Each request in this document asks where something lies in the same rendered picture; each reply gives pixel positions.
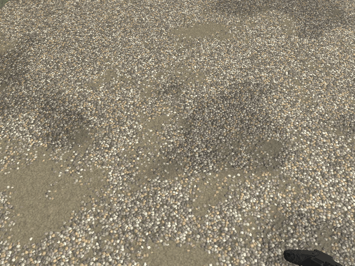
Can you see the right robot hand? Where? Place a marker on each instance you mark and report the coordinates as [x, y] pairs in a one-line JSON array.
[[309, 258]]

